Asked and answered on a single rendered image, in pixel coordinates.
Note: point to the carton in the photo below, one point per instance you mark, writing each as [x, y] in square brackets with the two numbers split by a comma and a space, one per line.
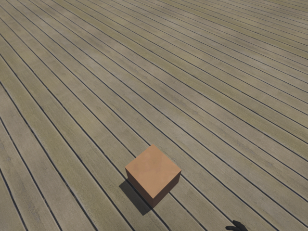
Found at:
[153, 174]

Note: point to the robot right hand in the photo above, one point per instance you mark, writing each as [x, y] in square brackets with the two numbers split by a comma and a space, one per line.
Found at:
[238, 226]

